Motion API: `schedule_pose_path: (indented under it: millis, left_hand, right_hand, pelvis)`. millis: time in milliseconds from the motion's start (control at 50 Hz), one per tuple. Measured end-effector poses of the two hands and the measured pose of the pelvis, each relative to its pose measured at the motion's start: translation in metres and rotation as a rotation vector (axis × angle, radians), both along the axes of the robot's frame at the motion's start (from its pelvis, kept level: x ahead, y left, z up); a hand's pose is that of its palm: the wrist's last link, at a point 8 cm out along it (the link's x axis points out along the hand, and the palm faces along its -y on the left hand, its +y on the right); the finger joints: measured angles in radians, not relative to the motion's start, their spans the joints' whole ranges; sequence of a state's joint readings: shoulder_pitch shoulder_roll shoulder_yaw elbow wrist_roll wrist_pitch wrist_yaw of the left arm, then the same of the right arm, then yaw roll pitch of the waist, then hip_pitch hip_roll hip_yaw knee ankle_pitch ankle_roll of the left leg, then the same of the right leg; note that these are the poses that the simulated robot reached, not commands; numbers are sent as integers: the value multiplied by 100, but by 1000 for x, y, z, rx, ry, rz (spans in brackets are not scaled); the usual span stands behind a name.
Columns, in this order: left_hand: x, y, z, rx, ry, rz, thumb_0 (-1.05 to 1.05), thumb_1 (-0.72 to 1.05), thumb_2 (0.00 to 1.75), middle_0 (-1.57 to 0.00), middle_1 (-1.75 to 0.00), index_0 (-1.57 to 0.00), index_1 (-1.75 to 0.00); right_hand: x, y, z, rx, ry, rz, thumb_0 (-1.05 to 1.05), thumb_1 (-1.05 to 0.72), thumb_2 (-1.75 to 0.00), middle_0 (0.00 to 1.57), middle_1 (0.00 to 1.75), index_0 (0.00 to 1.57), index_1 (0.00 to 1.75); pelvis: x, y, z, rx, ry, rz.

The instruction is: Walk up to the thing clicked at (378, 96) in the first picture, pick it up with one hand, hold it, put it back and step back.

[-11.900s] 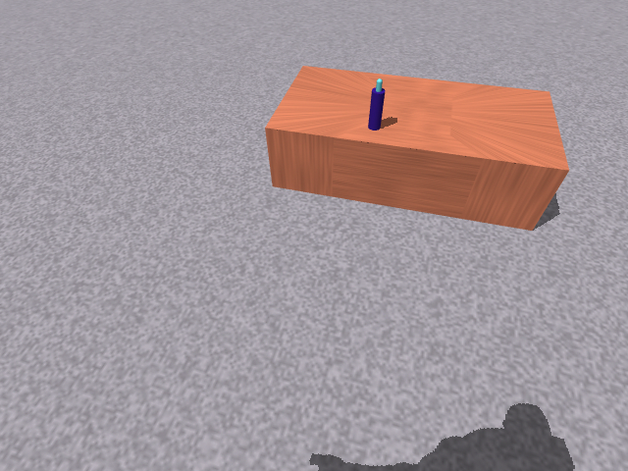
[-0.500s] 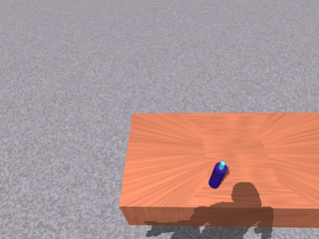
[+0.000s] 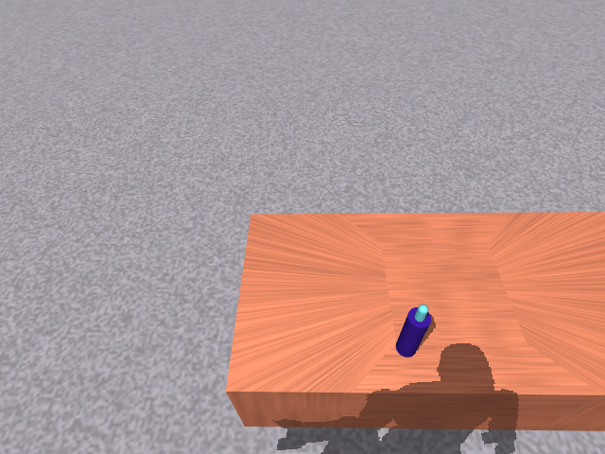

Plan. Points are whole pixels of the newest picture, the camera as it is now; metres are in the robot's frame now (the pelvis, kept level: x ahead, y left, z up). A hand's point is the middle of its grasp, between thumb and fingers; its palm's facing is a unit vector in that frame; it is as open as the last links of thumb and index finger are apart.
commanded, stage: stand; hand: right
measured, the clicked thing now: (414, 329) +0.46 -0.23 -0.35
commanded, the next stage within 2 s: go down in 0.24 s
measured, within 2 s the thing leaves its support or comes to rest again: neither
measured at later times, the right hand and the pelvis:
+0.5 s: hand out of the picture +0.13 -0.25 -0.16, palm faces +0.05 +0.95 -0.32, open 9.1 cm; pelvis -0.01 +0.00 -0.01, yaw -1 degrees
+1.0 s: hand out of the picture +0.14 -0.27 -0.16, palm faces +0.04 +0.94 -0.34, open 17.3 cm; pelvis +0.01 +0.00 -0.04, yaw -2 degrees
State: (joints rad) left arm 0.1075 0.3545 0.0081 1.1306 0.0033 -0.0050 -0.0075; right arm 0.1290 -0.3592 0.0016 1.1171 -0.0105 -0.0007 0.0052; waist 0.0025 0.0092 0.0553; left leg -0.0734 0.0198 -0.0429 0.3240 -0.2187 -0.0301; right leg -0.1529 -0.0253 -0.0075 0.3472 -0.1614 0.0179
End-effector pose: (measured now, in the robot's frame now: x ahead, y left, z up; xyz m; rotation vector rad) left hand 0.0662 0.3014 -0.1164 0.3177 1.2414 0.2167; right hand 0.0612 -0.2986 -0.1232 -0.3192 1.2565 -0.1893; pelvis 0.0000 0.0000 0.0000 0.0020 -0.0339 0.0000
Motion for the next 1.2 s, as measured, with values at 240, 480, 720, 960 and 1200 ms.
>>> schedule_pose_path:
  millis: [240,480,720,960,1200]
  left_hand:
    - [3,0,-1,-1,3,-1,0,90,90,-20,-30,-20,-30]
    - [21,-15,-2,-19,-138,-17,1,90,92,-21,-31,-21,-31]
    - [37,-48,-6,-89,-260,-15,1,90,90,-21,-31,-21,-31]
    - [76,-49,-12,-33,-362,-80,1,89,91,-20,-30,-20,-31]
    - [109,-55,-9,-15,-479,-85,1,89,91,-19,-29,-19,-30]
  right_hand:
    - [2,0,0,0,6,1,1,-90,-90,20,30,20,30]
    - [48,6,-1,15,-137,-39,1,-76,-75,13,20,13,19]
    - [73,-14,7,-5,-114,-22,1,-9,-21,9,5,8,5]
    - [70,-17,-4,0,-141,-21,0,45,-5,6,5,6,5]
    - [77,-20,1,-1,-148,-42,0,57,-2,6,5,6,5]
  pelvis:
    - [3,0,0,-1,4,2]
    - [-8,2,-9,5,65,-25]
    - [-4,2,-19,16,129,-19]
    - [4,-1,-38,26,189,-33]
    - [17,0,-51,42,219,-45]
